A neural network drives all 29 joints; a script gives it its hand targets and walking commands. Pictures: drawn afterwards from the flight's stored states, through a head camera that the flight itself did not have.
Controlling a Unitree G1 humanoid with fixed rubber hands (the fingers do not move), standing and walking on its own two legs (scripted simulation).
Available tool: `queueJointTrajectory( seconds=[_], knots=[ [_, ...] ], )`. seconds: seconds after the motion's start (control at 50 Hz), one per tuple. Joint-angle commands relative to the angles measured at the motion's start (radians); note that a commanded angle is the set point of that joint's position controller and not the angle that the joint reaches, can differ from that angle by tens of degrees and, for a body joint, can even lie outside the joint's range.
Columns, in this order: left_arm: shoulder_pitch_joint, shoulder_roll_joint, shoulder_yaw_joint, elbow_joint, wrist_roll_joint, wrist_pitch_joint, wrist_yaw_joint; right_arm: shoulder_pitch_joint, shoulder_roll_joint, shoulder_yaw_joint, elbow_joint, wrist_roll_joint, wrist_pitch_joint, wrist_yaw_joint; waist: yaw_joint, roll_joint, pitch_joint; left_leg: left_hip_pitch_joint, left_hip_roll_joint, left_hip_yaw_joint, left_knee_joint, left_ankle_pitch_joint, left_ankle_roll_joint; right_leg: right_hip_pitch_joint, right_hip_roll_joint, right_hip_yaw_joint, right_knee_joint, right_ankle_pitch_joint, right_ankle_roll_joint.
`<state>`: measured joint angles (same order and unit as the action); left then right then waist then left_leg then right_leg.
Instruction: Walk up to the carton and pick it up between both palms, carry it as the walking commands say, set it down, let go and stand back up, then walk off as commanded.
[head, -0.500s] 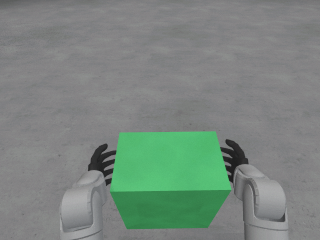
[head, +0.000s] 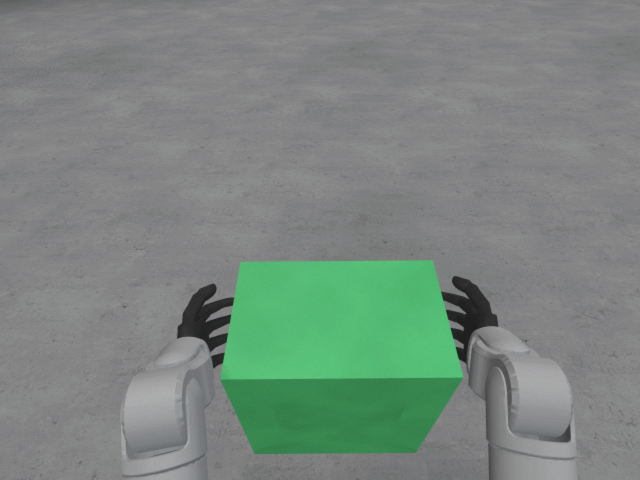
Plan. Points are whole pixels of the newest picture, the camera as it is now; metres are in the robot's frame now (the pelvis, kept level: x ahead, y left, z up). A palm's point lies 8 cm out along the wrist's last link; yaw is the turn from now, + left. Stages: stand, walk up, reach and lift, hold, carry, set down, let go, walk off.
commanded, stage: carry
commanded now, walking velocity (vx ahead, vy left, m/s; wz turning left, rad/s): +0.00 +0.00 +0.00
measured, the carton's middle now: (335, 365) +0.27 +0.00 +0.01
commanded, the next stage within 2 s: hold in 1.38 s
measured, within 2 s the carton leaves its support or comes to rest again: neither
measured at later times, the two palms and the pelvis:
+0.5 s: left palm (191, 338) +0.28 +0.16 +0.09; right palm (462, 330) +0.27 -0.15 +0.08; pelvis +0.02 +0.01 +0.00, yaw +0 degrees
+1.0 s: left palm (198, 342) +0.29 +0.16 +0.06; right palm (454, 336) +0.28 -0.15 +0.05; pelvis +0.02 +0.01 +0.00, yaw +0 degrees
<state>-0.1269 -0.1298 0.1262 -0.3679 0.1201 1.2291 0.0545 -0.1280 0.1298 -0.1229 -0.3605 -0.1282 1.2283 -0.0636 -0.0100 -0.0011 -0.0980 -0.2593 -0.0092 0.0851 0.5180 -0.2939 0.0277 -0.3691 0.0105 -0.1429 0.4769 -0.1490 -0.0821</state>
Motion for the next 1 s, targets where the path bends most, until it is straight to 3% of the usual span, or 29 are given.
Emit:
queueJointTrajectory(
  seconds=[0.0, 0.46, 0.64, 0.98],
  knots=[
    [-0.479, -0.847, -0.721, -0.067, -0.410, -0.006, -0.245, -0.466, 0.832, 0.713, -0.061, 0.399, -0.008, 0.232, -0.002, -0.003, -0.200, -0.014, 0.123, -0.140, -0.095, 0.057, -0.004, 0.162, -0.162, 0.208, -0.068, 0.011, 0.038],
    [-0.472, -0.844, -0.694, -0.007, -0.363, -0.062, -0.241, -0.476, 0.818, 0.676, 0.003, 0.363, -0.063, 0.239, -0.002, -0.004, -0.214, 0.027, 0.125, -0.126, -0.091, 0.190, 0.011, 0.174, -0.158, 0.177, 0.005, 0.123, 0.027],
    [-0.465, -0.818, -0.605, 0.134, -0.270, -0.186, -0.241, -0.471, 0.793, 0.587, 0.143, 0.274, -0.186, 0.241, 0.001, -0.007, -0.217, 0.033, 0.120, -0.124, -0.092, 0.186, 0.013, 0.170, -0.157, 0.180, -0.004, 0.132, 0.028],
    [-0.396, -0.742, -0.578, 0.144, -0.230, -0.328, -0.200, -0.404, 0.707, 0.550, 0.162, 0.237, -0.327, 0.208, -0.003, -0.007, -0.220, 0.024, 0.116, -0.124, -0.090, 0.156, 0.016, 0.164, -0.154, 0.183, -0.008, 0.138, 0.021]
  ],
)
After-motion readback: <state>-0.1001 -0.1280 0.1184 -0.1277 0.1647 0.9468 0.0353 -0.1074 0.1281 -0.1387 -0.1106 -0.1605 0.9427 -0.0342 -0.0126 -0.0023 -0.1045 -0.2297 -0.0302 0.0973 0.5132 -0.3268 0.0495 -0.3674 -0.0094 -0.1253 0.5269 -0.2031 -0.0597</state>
